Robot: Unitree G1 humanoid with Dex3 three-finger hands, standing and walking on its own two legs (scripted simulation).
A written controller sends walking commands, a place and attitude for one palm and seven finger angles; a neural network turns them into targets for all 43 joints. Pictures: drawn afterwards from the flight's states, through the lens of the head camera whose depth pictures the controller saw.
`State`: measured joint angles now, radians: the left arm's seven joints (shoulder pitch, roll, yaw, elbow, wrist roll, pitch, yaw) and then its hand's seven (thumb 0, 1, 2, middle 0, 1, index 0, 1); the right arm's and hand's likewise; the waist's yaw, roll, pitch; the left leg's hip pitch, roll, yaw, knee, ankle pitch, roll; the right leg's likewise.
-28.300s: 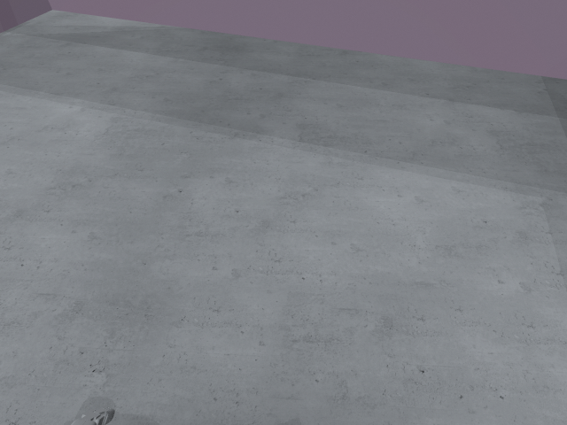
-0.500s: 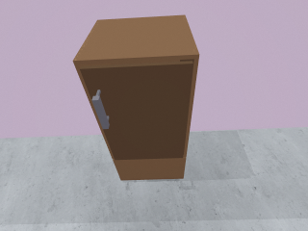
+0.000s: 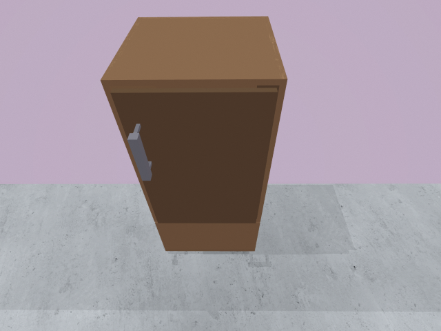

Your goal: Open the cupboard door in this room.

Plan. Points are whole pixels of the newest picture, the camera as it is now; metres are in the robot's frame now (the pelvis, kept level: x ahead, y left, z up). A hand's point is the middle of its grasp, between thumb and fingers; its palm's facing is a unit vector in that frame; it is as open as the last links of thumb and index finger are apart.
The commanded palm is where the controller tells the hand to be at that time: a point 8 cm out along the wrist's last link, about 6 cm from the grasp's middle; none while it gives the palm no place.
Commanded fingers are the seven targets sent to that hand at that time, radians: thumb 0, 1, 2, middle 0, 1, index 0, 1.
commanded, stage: look again from close up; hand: left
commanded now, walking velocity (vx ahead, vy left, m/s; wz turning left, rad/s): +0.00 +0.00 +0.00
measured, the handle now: (142, 152) +0.55 +0.24 -0.03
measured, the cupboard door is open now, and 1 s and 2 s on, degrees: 0 0 0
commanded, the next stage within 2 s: raise the hand with hooked fingers in 0.34 s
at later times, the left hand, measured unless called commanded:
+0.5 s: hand out of the picture +0.09 +0.20 -0.14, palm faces +0.14 -0.97 -0.22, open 7.4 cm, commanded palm +0.13 +0.24 -0.06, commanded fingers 0.00 0.81 0.86 -0.21 -0.36 -0.21 -0.36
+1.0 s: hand (111, 305) +0.18 +0.21 -0.05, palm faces +0.06 -1.00 -0.05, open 9.5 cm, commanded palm +0.18 +0.27 -0.05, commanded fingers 0.00 0.22 0.61 -0.25 -0.74 -0.25 -0.74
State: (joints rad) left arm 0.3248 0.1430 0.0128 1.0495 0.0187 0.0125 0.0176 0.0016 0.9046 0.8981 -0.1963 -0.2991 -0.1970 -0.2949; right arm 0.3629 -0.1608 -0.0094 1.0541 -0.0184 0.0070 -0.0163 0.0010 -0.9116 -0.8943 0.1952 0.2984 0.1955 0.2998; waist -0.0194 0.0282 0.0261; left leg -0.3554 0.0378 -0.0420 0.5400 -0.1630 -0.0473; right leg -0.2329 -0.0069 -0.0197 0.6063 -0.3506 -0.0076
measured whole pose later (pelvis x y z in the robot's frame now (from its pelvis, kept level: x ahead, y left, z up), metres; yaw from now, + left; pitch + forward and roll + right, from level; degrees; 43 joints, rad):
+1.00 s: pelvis -0.01 +0.01 -0.11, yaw +0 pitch +14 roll -4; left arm 0.45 0.21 0.20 -0.05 -0.27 -0.46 -0.31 0.01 0.44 0.70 -0.23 -0.59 -0.23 -0.59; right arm 0.14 -0.21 -0.03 0.52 0.00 -0.21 -0.07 0.01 -0.91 -0.89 0.20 0.30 0.20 0.30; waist 0.06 0.03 -0.16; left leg -1.09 0.04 -0.12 1.30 -0.47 -0.05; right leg -0.89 0.01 -0.08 1.30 -0.66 0.00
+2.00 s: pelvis -0.01 +0.03 -0.08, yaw -1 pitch +14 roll -4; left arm 0.04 0.39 0.42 0.33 -0.35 -0.29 -0.47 -0.01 -0.50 0.30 -0.30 -1.20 -0.30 -1.19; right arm 0.26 -0.26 0.04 0.54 0.03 -0.19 -0.09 0.01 -0.90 -0.89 0.20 0.30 0.20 0.30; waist 0.00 0.04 -0.14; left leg -1.00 0.05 -0.08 1.16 -0.41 -0.02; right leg -0.81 0.01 -0.04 1.13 -0.57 0.03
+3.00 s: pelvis -0.01 +0.03 -0.09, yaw -2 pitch +15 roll -4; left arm -0.23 0.42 0.43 0.58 -0.30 -0.31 -0.47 -0.02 -0.50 0.30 -0.30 -1.20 -0.30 -1.20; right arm 0.27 -0.27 0.03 0.56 0.03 -0.14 -0.09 0.01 -0.90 -0.89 0.20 0.30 0.20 0.30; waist -0.02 0.03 -0.14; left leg -1.04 0.06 -0.07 1.17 -0.41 -0.02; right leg -0.86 0.02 -0.03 1.15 -0.57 0.02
